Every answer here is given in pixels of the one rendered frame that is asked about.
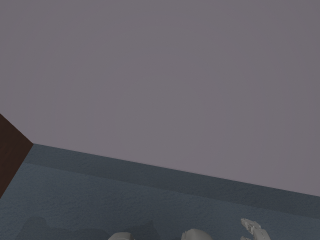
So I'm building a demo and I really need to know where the robot right hand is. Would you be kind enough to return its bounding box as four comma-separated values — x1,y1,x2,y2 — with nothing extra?
240,218,271,240

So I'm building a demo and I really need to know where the robot right thigh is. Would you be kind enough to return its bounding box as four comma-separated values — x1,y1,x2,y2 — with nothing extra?
181,229,213,240

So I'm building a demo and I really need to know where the cupboard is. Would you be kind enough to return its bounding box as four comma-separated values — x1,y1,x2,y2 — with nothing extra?
0,114,34,198

